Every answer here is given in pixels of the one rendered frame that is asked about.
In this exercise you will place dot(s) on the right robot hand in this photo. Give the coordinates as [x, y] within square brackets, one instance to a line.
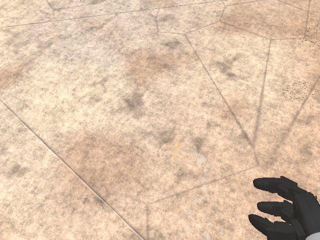
[302, 216]

